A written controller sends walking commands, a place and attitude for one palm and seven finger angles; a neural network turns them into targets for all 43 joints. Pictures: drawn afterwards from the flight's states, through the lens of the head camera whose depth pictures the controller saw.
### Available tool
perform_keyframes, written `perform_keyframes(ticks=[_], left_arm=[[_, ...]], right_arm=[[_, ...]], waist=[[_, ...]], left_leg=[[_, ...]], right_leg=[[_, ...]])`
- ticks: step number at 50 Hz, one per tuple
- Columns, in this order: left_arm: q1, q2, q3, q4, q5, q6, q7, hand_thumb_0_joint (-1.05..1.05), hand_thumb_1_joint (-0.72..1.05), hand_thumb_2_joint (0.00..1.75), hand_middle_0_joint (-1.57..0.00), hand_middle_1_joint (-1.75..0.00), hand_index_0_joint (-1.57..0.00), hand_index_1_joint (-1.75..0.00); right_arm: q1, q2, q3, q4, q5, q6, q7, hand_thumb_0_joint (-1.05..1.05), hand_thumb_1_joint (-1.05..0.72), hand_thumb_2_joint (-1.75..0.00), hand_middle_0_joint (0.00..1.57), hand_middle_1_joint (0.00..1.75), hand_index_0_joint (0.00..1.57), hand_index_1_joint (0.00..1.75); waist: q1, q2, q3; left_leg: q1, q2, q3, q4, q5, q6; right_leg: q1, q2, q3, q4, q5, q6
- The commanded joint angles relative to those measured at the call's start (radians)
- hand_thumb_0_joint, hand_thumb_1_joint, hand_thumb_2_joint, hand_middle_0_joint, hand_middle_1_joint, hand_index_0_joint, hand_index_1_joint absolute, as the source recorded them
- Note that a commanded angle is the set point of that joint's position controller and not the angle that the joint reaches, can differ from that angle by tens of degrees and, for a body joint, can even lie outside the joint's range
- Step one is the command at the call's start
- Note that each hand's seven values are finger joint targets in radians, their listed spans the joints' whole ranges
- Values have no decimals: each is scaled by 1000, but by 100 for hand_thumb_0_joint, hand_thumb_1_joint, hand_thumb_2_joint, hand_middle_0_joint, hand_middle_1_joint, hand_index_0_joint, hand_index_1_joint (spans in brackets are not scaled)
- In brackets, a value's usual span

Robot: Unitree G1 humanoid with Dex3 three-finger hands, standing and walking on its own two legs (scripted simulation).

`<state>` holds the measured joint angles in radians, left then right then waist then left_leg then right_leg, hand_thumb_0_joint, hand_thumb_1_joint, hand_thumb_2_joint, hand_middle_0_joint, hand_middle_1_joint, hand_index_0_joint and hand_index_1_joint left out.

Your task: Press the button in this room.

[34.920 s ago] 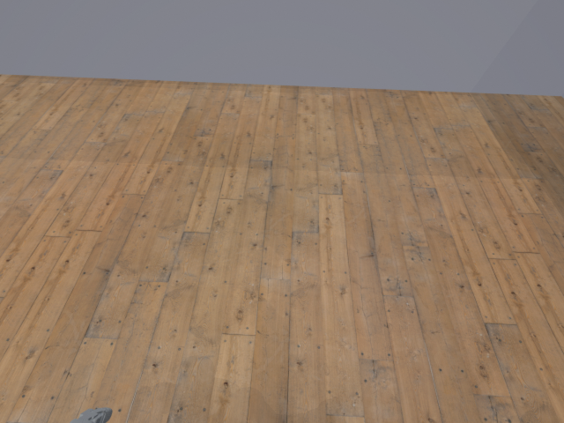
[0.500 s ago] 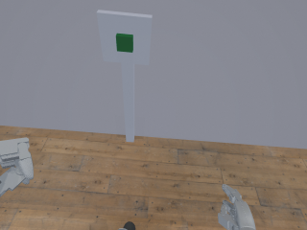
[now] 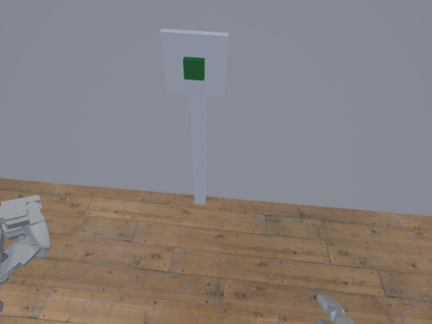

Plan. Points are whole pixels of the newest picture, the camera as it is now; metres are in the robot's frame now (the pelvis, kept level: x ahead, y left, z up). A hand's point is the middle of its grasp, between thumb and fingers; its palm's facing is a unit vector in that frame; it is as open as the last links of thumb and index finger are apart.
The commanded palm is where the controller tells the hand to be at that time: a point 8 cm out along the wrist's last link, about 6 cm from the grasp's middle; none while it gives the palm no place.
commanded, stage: stop stepping back and stand still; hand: left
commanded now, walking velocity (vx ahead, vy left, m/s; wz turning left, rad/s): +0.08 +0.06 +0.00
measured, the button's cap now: (194, 68) +0.87 +0.11 +0.07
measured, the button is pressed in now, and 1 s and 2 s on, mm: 0 0 0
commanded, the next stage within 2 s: let the arm hang, fingers relaxed in 0.06 s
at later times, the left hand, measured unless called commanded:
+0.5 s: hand out of the picture +0.04 +0.21 -0.16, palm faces +0.11 -0.96 -0.24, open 3.5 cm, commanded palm none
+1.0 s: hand out of the picture -0.01 +0.18 -0.17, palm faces +0.12 -0.98 -0.17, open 7.2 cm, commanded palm none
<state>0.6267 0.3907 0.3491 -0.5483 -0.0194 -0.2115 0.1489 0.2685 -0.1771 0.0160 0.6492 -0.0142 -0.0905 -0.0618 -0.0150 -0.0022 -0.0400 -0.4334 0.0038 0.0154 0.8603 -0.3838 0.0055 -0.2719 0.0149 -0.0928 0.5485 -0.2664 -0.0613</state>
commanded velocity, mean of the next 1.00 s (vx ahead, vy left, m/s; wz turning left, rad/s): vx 0.00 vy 0.00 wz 0.00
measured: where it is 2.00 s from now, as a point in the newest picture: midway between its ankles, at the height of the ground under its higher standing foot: outside the picture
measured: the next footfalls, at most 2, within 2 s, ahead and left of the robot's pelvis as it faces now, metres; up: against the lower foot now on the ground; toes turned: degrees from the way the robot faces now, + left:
none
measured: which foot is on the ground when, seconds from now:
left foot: down 0.00-1.00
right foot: down 0.00-1.00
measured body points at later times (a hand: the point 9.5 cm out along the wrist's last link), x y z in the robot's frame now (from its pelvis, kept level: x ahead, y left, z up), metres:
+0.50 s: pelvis +0.01 +0.01 +0.00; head +0.02 +0.02 +0.45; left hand +0.04 +0.26 -0.14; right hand +0.09 -0.21 -0.14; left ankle +0.05 +0.13 -0.73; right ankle +0.02 -0.09 -0.73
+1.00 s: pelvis +0.01 +0.02 +0.01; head +0.02 +0.02 +0.46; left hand -0.02 +0.23 -0.15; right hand +0.00 -0.19 -0.16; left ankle +0.05 +0.13 -0.73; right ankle +0.02 -0.09 -0.73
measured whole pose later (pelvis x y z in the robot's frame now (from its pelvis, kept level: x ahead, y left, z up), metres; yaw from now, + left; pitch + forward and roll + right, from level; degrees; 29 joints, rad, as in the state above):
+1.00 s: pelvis +0.01 +0.02 +0.01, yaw +5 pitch -2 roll +0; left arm 0.28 0.13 0.01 1.15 0.01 0.01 0.03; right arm 0.31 -0.11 -0.01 1.14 -0.02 0.02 -0.03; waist -0.01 0.01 0.04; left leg -0.24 -0.01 0.01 0.42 -0.16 0.01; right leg -0.18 0.01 -0.01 0.44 -0.23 -0.01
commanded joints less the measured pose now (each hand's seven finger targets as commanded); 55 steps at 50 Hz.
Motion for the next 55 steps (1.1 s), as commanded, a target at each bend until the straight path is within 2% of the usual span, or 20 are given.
perform_keyframes(ticks=[1, 3, 5, 7, 8, 9, 11, 13, 15, 16, 17, 18, 19, 20, 23, 24, 27, 29, 38, 55], left_arm=[[-77, 130, 112, -141, -2, -58, 27, 0, 90, 90, -130, -150, -130, -150], [-93, 129, 101, -162, 2, -60, 34, 0, 90, 90, -130, -150, -130, -150], [-100, 131, 96, -207, 1, -67, 40, 0, 90, 90, -130, -150, -130, -150], [-98, 134, 103, -266, 0, -79, 39, 0, 90, 90, -130, -150, -130, -150], [-139, -75, -273, 595, 89, 114, -118, 0, 90, 90, -130, -150, -130, -150], [-146, -94, -236, 603, 66, 209, -134, 0, 90, 90, -126, -146, -126, -146], [-226, -137, -258, 673, 52, 225, -134, 0, 90, 90, -119, -138, -119, -138], [-246, -125, -270, 803, 51, 215, -135, 0, 90, 90, -112, -130, -112, -130], [-251, -85, -276, 968, 46, 213, -134, 0, 90, 90, -104, -122, -104, -122], [-260, -37, -275, 1042, 49, 210, -132, 0, 90, 90, -101, -118, -101, -118], [-291, -6, -282, 1109, 48, 208, -133, 0, 90, 90, -97, -114, -97, -114], [-347, 6, -295, 1170, 44, 208, -137, 0, 90, 90, -93, -110, -93, -110], [-384, 2, -300, 1224, 42, 206, -135, 0, 90, 90, -90, -106, -90, -106], [-400, -24, -307, 1279, 38, 202, -133, 0, 90, 90, -86, -102, -86, -102], [-363, -72, -305, 1392, 31, 201, -123, 0, 90, 90, -75, -90, -75, -90], [-345, -70, -307, 1424, 30, 202, -122, 0, 90, 90, -71, -86, -71, -86], [-334, -83, -314, 1506, 30, 205, -123, 0, 90, 90, -60, -74, -60, -74], [-330, -84, -318, 1547, 30, 205, -123, 0, 90, 90, -53, -66, -53, -66], [-288, -105, -324, 1661, 28, 209, -116, 0, 90, 90, -20, -30, -20, -30], [-282, -160, -313, 1671, 31, 204, -107, 0, 90, 90, -20, -30, -20, -30]], right_arm=[[-120, -121, -44, -159, -2, -48, -22, 0, -90, -90, 20, 30, 20, 30], [-141, -118, -40, -160, -3, -59, -32, 0, -90, -90, 20, 30, 20, 30], [-139, -128, -43, -161, -5, -74, -43, 0, -90, -90, 20, 30, 20, 30], [-139, -161, -58, -182, -3, -83, -42, 0, -90, -90, 20, 30, 20, 30], [-82, -337, -115, 47, -17, -82, 70, 0, -90, -90, 20, 30, 20, 30], [-38, -247, -103, 28, -2, -15, 70, 0, -90, -90, 20, 30, 20, 30], [-30, -216, -72, 8, -27, 14, 53, 0, -90, -90, 20, 30, 20, 30], [-53, -217, -61, 7, -35, 30, 49, 0, -90, -90, 20, 30, 20, 30], [-100, -202, -53, 33, -18, 48, 48, 0, -90, -90, 20, 30, 20, 30], [-102, -167, -47, 50, -8, 55, 51, 0, -90, -90, 20, 30, 20, 30], [-80, -137, -42, 73, -3, 65, 58, 0, -90, -90, 20, 30, 20, 30], [-73, -128, -40, 105, -5, 84, 60, 0, -90, -90, 20, 30, 20, 30], [-60, -124, -41, 133, -10, 97, 58, 0, -90, -90, 20, 30, 20, 30], [-49, -121, -39, 172, -11, 98, 56, 0, -90, -90, 20, 30, 20, 30], [-24, -93, -35, 250, -14, 94, 48, 0, -90, -90, 20, 30, 20, 30], [-29, -102, -36, 264, -11, 93, 45, 0, -90, -90, 20, 30, 20, 30], [0, -98, -41, 316, -8, 95, 38, 0, -90, -90, 20, 30, 20, 30], [16, -102, -42, 346, -5, 96, 36, 0, -90, -90, 20, 30, 20, 30], [78, -71, -36, 441, -5, 101, 31, 0, -90, -90, 20, 30, 20, 30], [107, -12, -42, 462, -6, 92, 24, 0, -90, -90, 20, 30, 20, 30]], waist=[[-10, -102, 38], [3, -126, 34], [4, -24, 32], [16, 151, 17], [-50, 193, 80], [-30, 206, 2], [-22, 52, -36], [19, -47, -87], [50, -9, -95], [42, -18, -63], [11, -15, -15], [-11, -30, 25], [-18, -140, 44], [-21, -119, 63], [-5, 150, 34], [8, 164, 32], [8, 32, 35], [7, 7, 55], [7, 12, 112], [10, 35, 143]], left_leg=[[-27, 60, -7, 1, 24, 9], [101, 41, 45, -203, 57, 20], [216, 27, 53, -379, 103, 25], [247, 147, -131, -486, 168, 72], [127, 207, -208, -340, 502, 106], [135, 227, -256, -406, 678, 148], [124, 284, -358, -432, 730, 197], [200, 243, -270, -371, 808, 175], [132, 145, -150, -354, 617, 91], [82, 70, -90, -334, 399, 41], [97, 27, -59, -336, 186, 12], [149, 5, -44, -324, 103, 0], [182, 5, -39, -305, 140, 0], [215, 16, -40, -315, 191, 1], [237, 67, -88, -414, 266, 12], [211, 79, -105, -434, 265, 18], [206, 89, -114, -485, 191, 23], [225, 88, -108, -495, 196, 24], [229, 78, -94, -525, 139, 23], [192, 79, -96, -527, 166, 22]], right_leg=[[-68, -291, 312, -320, -228, -113], [-83, -252, 233, -287, -215, -83], [-86, -199, 180, -220, -203, -38], [-67, -93, 118, -41, -65, 31], [-201, -109, 10, 216, 118, 75], [-152, -61, 62, 273, -139, 81], [-176, -29, 104, 402, -322, 79], [-91, -31, 93, 242, -230, 70], [93, -41, 109, 7, 68, 64], [125, -105, 216, -74, 195, 39], [45, -191, 285, -144, 151, 1], [-62, -202, 309, -197, 6, -23], [-90, -177, 293, -225, -20, -28], [-106, -168, 280, -229, 16, -29], [-27, -109, 213, -182, 53, 1], [17, -96, 201, -177, 71, 6], [48, -93, 181, -206, 27, 8], [34, -95, 179, -223, 13, 6], [5, -102, 177, -253, -70, 5], [19, -97, 163, -220, -6, 11]])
